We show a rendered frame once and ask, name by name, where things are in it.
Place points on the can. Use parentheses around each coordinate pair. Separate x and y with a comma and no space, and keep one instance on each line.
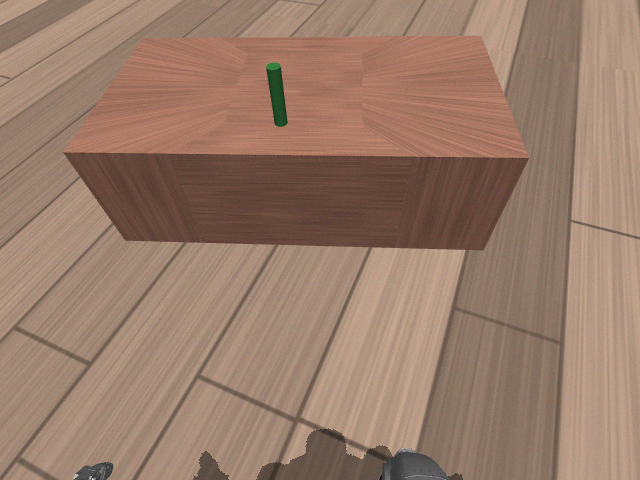
(277,94)

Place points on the left robot hand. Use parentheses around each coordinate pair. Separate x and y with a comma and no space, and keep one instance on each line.
(100,471)

